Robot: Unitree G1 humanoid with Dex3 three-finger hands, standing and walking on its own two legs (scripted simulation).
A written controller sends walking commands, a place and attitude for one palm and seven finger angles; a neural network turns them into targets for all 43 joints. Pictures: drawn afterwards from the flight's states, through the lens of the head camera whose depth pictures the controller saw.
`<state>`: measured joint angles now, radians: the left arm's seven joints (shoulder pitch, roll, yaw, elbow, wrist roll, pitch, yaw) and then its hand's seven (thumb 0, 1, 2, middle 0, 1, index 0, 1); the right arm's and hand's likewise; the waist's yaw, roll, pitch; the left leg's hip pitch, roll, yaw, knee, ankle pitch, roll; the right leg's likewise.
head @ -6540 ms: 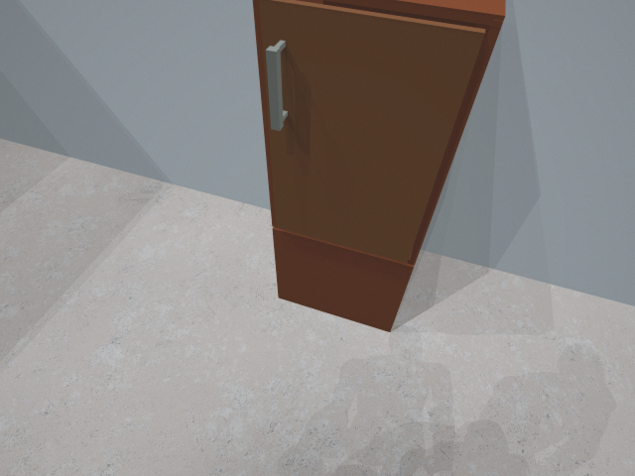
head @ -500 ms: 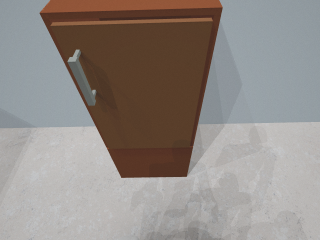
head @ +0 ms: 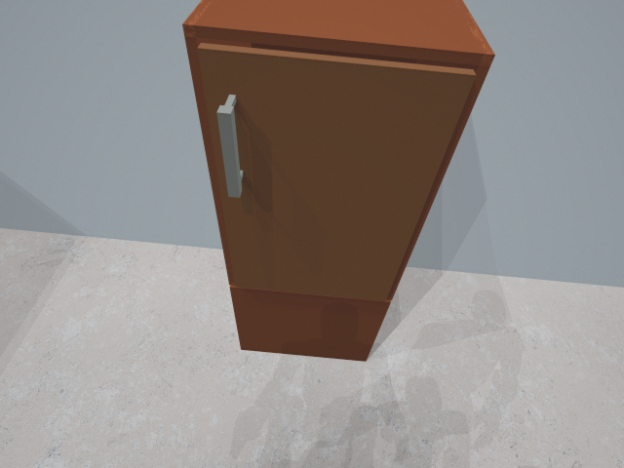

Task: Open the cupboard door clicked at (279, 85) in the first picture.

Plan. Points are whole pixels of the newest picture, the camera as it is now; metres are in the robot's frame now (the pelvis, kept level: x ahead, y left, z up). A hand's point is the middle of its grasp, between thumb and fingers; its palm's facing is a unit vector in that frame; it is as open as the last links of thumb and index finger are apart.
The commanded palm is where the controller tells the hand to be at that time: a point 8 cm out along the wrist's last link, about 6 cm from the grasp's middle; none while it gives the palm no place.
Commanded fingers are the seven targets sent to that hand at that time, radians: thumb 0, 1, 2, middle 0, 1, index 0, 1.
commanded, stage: come to a stop and stand still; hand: left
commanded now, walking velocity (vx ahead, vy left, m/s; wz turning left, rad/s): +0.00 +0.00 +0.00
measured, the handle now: (233, 148) +0.55 +0.19 +0.10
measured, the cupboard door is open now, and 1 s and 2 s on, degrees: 0 0 0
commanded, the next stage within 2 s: look again from close up in 0.26 s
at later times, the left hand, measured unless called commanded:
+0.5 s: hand out of the picture +0.03 +0.18 -0.18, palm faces +0.01 -0.98 -0.21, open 7.4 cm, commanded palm none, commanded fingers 0.00 0.90 0.90 -0.20 -0.30 -0.20 -0.30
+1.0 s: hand out of the picture +0.05 +0.22 -0.16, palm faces +0.00 -0.96 -0.28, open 7.4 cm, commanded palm +0.07 +0.26 -0.07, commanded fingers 0.00 0.88 0.89 -0.20 -0.31 -0.20 -0.31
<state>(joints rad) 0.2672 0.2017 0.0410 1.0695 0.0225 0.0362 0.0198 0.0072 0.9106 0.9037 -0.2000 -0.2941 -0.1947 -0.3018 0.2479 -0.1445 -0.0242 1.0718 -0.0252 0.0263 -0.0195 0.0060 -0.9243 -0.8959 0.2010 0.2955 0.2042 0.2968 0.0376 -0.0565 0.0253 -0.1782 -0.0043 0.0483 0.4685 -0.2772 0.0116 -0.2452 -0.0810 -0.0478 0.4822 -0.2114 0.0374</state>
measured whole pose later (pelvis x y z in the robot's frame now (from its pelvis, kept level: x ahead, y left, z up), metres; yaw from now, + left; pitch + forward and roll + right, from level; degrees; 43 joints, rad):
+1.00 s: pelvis -0.02 +0.00 +0.00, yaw +0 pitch -3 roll +0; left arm 0.21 0.29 0.00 1.01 0.02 -0.01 0.01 0.01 0.91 0.90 -0.20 -0.29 -0.20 -0.30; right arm 0.20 -0.28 -0.01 1.02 -0.02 0.00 0.01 0.00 -0.90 -0.90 0.20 0.30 0.20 0.30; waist 0.00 -0.02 0.02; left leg -0.15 0.02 0.04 0.45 -0.24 0.00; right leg -0.20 -0.06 -0.06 0.42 -0.16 0.03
